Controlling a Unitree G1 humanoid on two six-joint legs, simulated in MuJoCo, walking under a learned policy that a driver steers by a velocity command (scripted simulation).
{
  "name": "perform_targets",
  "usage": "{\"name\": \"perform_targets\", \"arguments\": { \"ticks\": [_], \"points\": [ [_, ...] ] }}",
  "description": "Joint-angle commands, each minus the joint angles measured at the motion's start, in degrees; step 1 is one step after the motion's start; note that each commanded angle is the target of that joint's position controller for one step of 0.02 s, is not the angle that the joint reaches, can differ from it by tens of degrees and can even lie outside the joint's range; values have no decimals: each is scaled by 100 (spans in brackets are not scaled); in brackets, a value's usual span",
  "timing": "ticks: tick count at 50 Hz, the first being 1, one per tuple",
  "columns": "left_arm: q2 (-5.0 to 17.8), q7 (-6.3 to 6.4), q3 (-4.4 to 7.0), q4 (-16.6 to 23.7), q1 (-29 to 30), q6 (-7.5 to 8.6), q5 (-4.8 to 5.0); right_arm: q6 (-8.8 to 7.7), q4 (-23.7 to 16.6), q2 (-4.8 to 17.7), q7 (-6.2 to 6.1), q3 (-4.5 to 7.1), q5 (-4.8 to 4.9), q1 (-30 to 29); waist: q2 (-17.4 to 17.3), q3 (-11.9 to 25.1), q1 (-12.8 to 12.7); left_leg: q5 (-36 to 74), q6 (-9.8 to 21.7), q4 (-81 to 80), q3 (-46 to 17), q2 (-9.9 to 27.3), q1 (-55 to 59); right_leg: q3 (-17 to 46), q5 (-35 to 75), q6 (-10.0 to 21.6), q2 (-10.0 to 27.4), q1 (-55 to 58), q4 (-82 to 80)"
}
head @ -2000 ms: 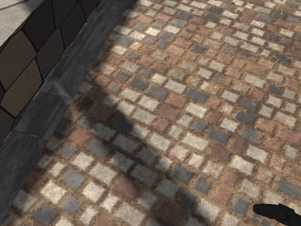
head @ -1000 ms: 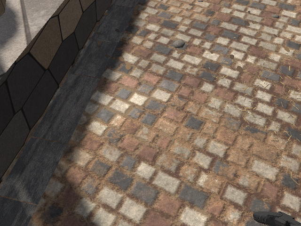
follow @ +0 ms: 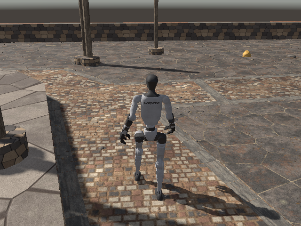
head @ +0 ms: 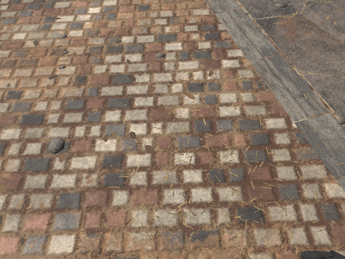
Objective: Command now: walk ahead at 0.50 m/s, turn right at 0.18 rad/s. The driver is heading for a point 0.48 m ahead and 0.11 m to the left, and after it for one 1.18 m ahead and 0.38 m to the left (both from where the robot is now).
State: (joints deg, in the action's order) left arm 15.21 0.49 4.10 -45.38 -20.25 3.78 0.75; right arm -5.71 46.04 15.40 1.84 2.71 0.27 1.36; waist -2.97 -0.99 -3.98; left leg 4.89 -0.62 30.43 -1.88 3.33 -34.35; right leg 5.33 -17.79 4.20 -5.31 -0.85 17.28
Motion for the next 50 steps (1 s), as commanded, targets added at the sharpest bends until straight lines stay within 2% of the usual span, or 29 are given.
{"name": "perform_targets", "arguments": {
  "ticks": [1, 2, 3, 4, 5, 6, 7, 8, 9, 10, 11, 14, 17, 20, 24, 26, 28, 29, 30, 31, 32, 33, 34, 36, 37, 39, 42, 46, 50],
  "points": [
    [940, 62, 251, 76, -323, -24, 5, -165, -560, 615, 76, 127, 16, -651, 846, -242, -5, -476, 234, -234, 26, -38, -134, 922, 2278, 726, 1835, 273, -85],
    [975, 72, 261, 74, -278, -54, 4, -178, -521, 674, 83, 151, 19, -464, 918, -157, 100, -723, 322, -266, 119, -123, 143, 911, 2799, 664, 1836, 365, 104],
    [1005, 75, 261, 98, -165, -81, 2, -191, -415, 785, 70, 213, 12, -49, 955, 89, 348, -821, 449, -380, 298, -302, 781, 786, 3771, 573, 1700, 361, 555],
    [917, 68, 211, 135, -88, -99, -19, -197, -196, 991, 39, 319, -18, 722, 850, 635, 721, -604, 641, -376, 329, -314, 1934, 538, 4339, 426, 1382, 120, 1469],
    [694, 68, 102, 259, -84, -105, -107, -194, -53, 1296, 8, 387, -92, 1732, 345, 1502, 1098, -503, 1032, -169, -719, 609, 3617, 295, 3118, 224, 1005, -895, 3083],
    [139, 26, -40, 254, -963, -4, -5, -137, 174, 1646, 37, 499, -75, 2263, -1417, 2204, 747, -1727, 1947, -691, -3382, 1832, 5619, 1, -701, -247, 10, -3181, 5149],
    [588, 20, 8, 195, -694, 71, 69, -128, 196, 1091, 66, 349, 91, 2262, -1020, 1988, 974, -2931, 1835, -1303, -4113, 1807, 5615, 556, -1506, -207, 160, -3966, 5750],
    [886, 2, 88, 362, -47, 115, 152, -109, 112, 849, 41, 272, 92, 1826, -547, 1090, 988, -3000, 1560, -1404, -3270, 1642, 4874, 442, -1036, -160, 466, -4329, 5839],
    [866, 15, 71, 459, 335, 140, 109, -68, 8, 765, 17, 226, 13, 1404, -46, 641, 841, -2504, 1404, -1506, -2610, 1423, 4059, 176, -542, -146, 773, -4173, 5593],
    [821, 18, 90, 506, 522, 150, 17, -57, -21, 657, 14, 185, -44, 1177, 62, 294, 705, -1910, 1405, -1656, -2201, 1251, 3396, 84, -240, -172, 949, -4030, 5227],
    [764, 12, 111, 498, 438, 126, -16, -76, -27, 573, 6, 144, -106, 1089, -64, 262, 532, -1451, 1360, -1769, -1895, 1089, 3032, 91, -32, -175, 1117, -3698, 4974],
    [494, 12, 64, 462, 291, 32, -21, -111, 68, 664, -12, 153, -37, 1161, -187, 211, 384, -691, 1456, -2078, -1307, 949, 2640, -75, 133, -300, 1244, -3503, 4402],
    [408, 21, 17, 633, 821, 22, -62, -81, 159, 877, -89, 205, -8, 1325, -35, 65, 482, -179, 1454, -2277, -882, 897, 2666, -186, 930, -461, 1315, -3833, 3519],
    [283, -26, -38, 757, 1401, 77, -59, -20, 252, 902, -133, 198, 53, 1575, -23, -36, 680, 10, 1242, -2291, -436, 627, 2648, -340, 1905, -487, 1178, -3600, 2415],
    [269, -134, -62, 973, 2146, 165, -3, 94, 433, 960, -160, 202, 113, 2081, -27, -210, 921, -144, 1208, -2047, -570, 709, 2919, -411, 2251, -529, 894, -3370, 1497],
    [344, -204, -47, 1066, 2366, 229, 17, 170, 472, 985, -192, 218, 128, 2189, -85, -242, 912, -136, 1174, -1787, -790, 861, 3208, -353, 2023, -480, 806, -3325, 1200],
    [516, -233, 11, 1042, 2187, 283, 19, 225, 474, 1073, -236, 262, 131, 2147, -217, -152, 708, 24, 1070, -1473, -1007, 993, 3381, -306, 1656, -375, 741, -2923, 973],
    [630, -220, 66, 958, 1849, 307, 14, 245, 452, 1121, -246, 280, 130, 2045, -277, 13, 478, 476, 994, -1137, -998, 949, 3328, -388, 1530, -277, 660, -2366, 834],
    [858, -175, 185, 751, 1135, 323, -17, 247, 414, 1029, -245, 245, 112, 1977, -208, 473, 118, 953, 840, -380, -815, 663, 3092, -458, 1576, -103, 632, -1261, 729],
    [1199, -113, 297, 598, 138, 327, -129, 225, 241, 732, -233, 134, 20, 1846, 86, 1334, -334, 188, 623, 1089, -593, 316, 2160, 203, 1707, 253, 1396, 425, 1100],
    [1705, -85, 423, 481, -397, 246, -190, 125, 87, 112, -224, -47, 41, 2548, 1553, 2273, -151, -2520, 218, 3191, -15, -514, -3, 2474, 1041, 1062, 2884, 2572, 889],
    [1221, -87, 304, 463, -460, 202, -136, 57, 136, 494, -201, 26, 162, 2481, 1771, 2459, -243, -3860, 195, 4081, -537, -400, -696, 3504, 139, 1225, 3054, 2471, 296],
    [889, -68, 192, 487, -85, 189, -92, 57, 28, 911, -199, 158, 261, 2028, 1328, 1474, -237, -3481, 214, 4378, -546, -115, -1088, 2657, -126, 963, 2835, 1727, 136],
    [549, -80, 78, 459, 572, 189, -95, 131, -78, 810, -215, 187, 169, 1564, 870, 527, 55, -2701, 187, 4034, -351, 269, -838, 1434, 372, 724, 2379, 231, -277],
    [434, -92, 44, 439, 808, 224, -126, 212, -71, 727, -214, 219, 145, 1625, 966, 299, 254, -2470, 173, 3810, -401, 422, -536, 984, 634, 648, 2211, -298, -508],
    [476, -102, 84, 369, 1030, 285, -130, 362, -116, 458, -196, 188, 160, 1702, 955, 93, 445, -2243, 106, 3621, -344, 511, -237, 425, 1064, 678, 2154, -858, -853],
    [672, -63, 167, 223, 1000, 339, -158, 457, -309, 396, -187, 193, 104, 1444, 710, -42, 499, -1597, 10, 3085, -389, 552, -480, -225, 1621, 751, 2172, -881, -1048],
    [872, 7, 228, 90, 871, 282, -134, 395, -512, 295, -34, 137, 96, 804, 581, -173, 297, -426, 55, 1713, -93, 449, -304, -1091, 1900, 566, 1972, -697, -1063],
    [1083, 24, 306, -79, 521, 164, -21, 400, -835, 320, 87, 112, 93, 102, 523, -377, 48, -524, 224, 924, 205, 346, -354, -1392, 1924, 447, 2172, -64, -919]
  ]
}}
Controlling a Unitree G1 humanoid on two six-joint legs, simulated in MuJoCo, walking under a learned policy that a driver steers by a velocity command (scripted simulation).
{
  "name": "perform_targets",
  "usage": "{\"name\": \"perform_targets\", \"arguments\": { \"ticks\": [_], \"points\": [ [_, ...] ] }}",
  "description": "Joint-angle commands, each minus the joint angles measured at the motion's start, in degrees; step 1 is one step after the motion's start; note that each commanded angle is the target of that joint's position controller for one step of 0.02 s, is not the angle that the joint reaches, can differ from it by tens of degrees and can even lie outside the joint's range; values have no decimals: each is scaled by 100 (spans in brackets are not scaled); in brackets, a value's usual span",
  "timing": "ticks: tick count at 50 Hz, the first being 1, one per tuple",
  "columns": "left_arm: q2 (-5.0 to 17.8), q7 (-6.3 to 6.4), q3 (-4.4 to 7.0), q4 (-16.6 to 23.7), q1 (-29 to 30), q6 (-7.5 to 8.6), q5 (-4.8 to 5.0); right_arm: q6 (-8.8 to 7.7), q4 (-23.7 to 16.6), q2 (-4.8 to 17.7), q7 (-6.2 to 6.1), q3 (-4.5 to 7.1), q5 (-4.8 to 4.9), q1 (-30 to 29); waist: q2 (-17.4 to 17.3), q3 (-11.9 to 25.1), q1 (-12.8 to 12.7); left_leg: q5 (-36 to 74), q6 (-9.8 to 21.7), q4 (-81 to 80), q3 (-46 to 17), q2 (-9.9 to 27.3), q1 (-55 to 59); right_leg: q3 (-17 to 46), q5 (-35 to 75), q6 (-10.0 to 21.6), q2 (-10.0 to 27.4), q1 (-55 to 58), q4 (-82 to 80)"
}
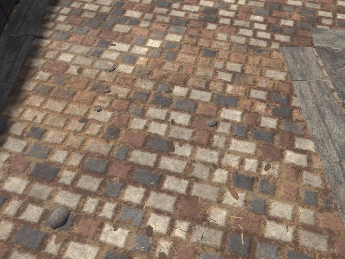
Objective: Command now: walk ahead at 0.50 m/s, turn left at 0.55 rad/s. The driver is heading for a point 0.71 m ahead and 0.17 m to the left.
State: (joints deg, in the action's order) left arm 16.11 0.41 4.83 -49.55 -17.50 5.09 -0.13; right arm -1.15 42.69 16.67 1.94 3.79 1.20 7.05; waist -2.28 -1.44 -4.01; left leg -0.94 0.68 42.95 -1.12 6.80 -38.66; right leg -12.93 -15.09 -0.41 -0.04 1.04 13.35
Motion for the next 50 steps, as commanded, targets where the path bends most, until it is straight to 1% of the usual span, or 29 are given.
{"name": "perform_targets", "arguments": {
  "ticks": [1, 2, 4, 5, 6, 7, 8, 9, 10, 11, 12, 13, 16, 21, 24, 28, 29, 30, 31, 32, 33, 34, 35, 36, 38, 39, 42, 46, 50],
  "points": [
    [1038, 30, 252, 299, 190, -10, 102, -48, -576, 235, 100, 14, 0, -566, 466, -366, 42, -144, 165, -436, 190, -39, 36, 388, 1780, 863, 1710, -38, -409],
    [1092, 31, 273, 270, 163, -55, 135, -41, -642, 282, 121, 32, -6, -610, 497, -366, 69, -413, 249, -517, 284, -112, 67, 332, 2118, 813, 1765, 151, -224],
    [1262, 47, 318, 276, 243, -139, 192, -16, -679, 463, 131, 133, -18, -326, 662, -67, 327, -1027, 475, -574, 625, -473, 707, 148, 3943, 680, 1757, 350, 584],
    [1294, 53, 321, 292, 337, -196, 222, -7, -544, 641, 117, 253, 1, 309, 644, 296, 721, -1035, 636, -778, 820, -766, 1568, -25, 4745, 563, 1621, 238, 1518],
    [1146, 66, 255, 312, 288, -215, 198, 16, -257, 1014, 44, 466, 27, 1302, 475, 824, 1184, -753, 852, -1021, 802, -1049, 3079, -183, 4598, 346, 1358, -401, 2859],
    [661, 64, 78, 461, 103, -168, -72, 71, -136, 1632, -86, 639, 66, 1943, -689, 1262, 1209, -397, 1279, -1117, -1061, 121, 4661, -205, 1424, 23, 978, -2089, 4858],
    [221, 4, -93, 785, -130, 29, -66, -24, -376, 1952, -45, 615, 50, 1573, -1540, 2105, 665, -1986, 2439, -2261, -4435, 1212, 6032, 989, -2003, -232, -194, -4125, 6494],
    [815, -62, 18, 840, 598, 214, 180, -112, -441, 1392, 22, 453, 18, 1635, -512, 1972, 1114, -2219, 2143, -2769, -4357, 1237, 5931, 1780, -1723, -83, 81, -4750, 6735],
    [856, -86, 24, 952, 909, 303, 295, -190, -391, 1147, 24, 381, -12, 1494, -377, 1253, 1046, -1899, 1922, -2722, -3556, 1063, 5345, 1695, -1232, 73, 295, -5012, 6482],
    [772, -34, 8, 879, 886, 329, 180, -227, -432, 981, 17, 324, -13, 1133, 125, 815, 768, -1276, 1726, -2676, -2901, 813, 4483, 1716, -787, 101, 553, -4702, 5985],
    [834, 6, 54, 815, 824, 299, 30, -230, -506, 772, -16, 261, -39, 779, 80, 616, 546, -677, 1612, -2707, -2383, 606, 3788, 1747, -517, 68, 718, -4255, 5480],
    [846, -7, 74, 786, 721, 228, -4, -226, -612, 700, -50, 224, -106, 593, -56, 523, 388, -321, 1584, -2831, -2149, 469, 3328, 1769, -334, 38, 789, -3885, 5284],
    [643, -7, 44, 838, 773, 75, -73, -262, -626, 823, -147, 262, -79, 660, 15, 421, 306, 470, 1646, -3030, -1690, 287, 2796, 1631, 104, -196, 678, -3665, 4546],
    [369, -75, -90, 1125, 1781, 88, -33, -215, -498, 925, -280, 306, -9, 1042, -181, 127, 667, -70, 1280, -2986, -1245, -107, 2491, 1570, 1802, -362, 284, -3375, 2419],
    [453, -155, -87, 1274, 2166, 147, 50, -178, -381, 948, -291, 324, 25, 1325, -261, 51, 821, -436, 1187, -2809, -1522, 5, 2588, 1623, 2063, -307, 115, -3092, 1836],
    [670, -252, -17, 1234, 1919, 246, 43, -139, -260, 816, -319, 293, -13, 1450, -479, 84, 702, -276, 1047, -2247, -1927, 336, 3279, 1647, 1498, -13, 147, -2855, 1497],
    [709, -246, 15, 1166, 1656, 268, 32, -118, -255, 797, -312, 286, -22, 1403, -553, 136, 547, 69, 974, -2018, -1928, 304, 3333, 1516, 1333, 107, 90, -2516, 1358],
    [844, -217, 96, 1025, 1166, 291, -14, -113, -278, 672, -299, 237, -37, 1378, -516, 406, 305, 705, 841, -1448, -1782, 36, 3305, 1415, 1288, 280, 38, -1779, 1209],
    [1085, -189, 166, 936, 393, 313, -100, -121, -366, 440, -280, 132, -97, 1359, -178, 1131, -50, 410, 640, -128, -1463, -278, 2806, 2044, 1306, 633, 703, -459, 1407],
    [1612, -185, 319, 735, -371, 255, -155, -184, -415, 129, -288, 35, 28, 2150, 1388, 1984, 85, -1301, 141, 1969, -765, -1113, 842, 4416, 290, 1586, 1890, 1632, 1134],
    [1267, -256, 247, 589, -580, 225, 27, -233, -371, 369, -296, 35, 75, 2185, 1855, 1919, 2, -3228, 73, 2840, -949, -1149, -216, 5912, -1176, 1766, 2238, 1864, 352],
    [888, -243, 130, 643, -272, 198, 101, -241, -417, 783, -282, 139, 112, 1589, 1170, 1057, -91, -2840, 108, 3210, -1053, -851, -647, 5307, -1709, 1522, 2096, 1214, 239],
    [751, -223, 67, 721, 77, 147, 41, -239, -529, 801, -283, 131, 55, 1091, 721, 593, -34, -2415, 132, 3122, -785, -610, -581, 4537, -1295, 1340, 1867, 487, 193],
    [635, -216, 15, 715, 309, 114, -9, -261, -619, 734, -268, 127, -39, 794, 559, 212, 80, -2099, 140, 2758, -663, -433, -484, 4012, -703, 1321, 1646, -185, 46],
    [473, -192, -59, 699, 483, 128, -62, -255, -585, 561, -226, 127, -58, 882, 777, 130, 336, -1720, 129, 2195, -549, -156, 35, 3353, 160, 1235, 1307, -782, -179],
    [485, -184, -59, 660, 445, 143, -32, -244, -553, 451, -213, 104, -48, 952, 831, 172, 372, -1669, 97, 2013, -462, -122, 125, 3146, 459, 1275, 1250, -861, -259],
    [756, -139, 4, 529, 270, 159, 39, -252, -697, 279, -213, 25, -99, 566, 685, 84, 311, -1146, -46, 1174, -293, -26, -70, 2673, 1248, 1404, 1271, -880, -489],
    [865, -71, 2, 368, 129, 37, 54, -331, -775, 72, -160, -64, -130, -3, 654, 125, 156, 95, -146, -406, 60, -315, 693, 1653, 3509, 1108, 892, -1000, -189],
    [893, -40, -22, 153, -199, -99, 100, -355, -875, 171, -60, -23, -102, -404, 753, 237, 38, 532, -23, -1174, 30, -569, 1106, 1669, 3493, 950, 1011, -567, 243]
  ]
}}
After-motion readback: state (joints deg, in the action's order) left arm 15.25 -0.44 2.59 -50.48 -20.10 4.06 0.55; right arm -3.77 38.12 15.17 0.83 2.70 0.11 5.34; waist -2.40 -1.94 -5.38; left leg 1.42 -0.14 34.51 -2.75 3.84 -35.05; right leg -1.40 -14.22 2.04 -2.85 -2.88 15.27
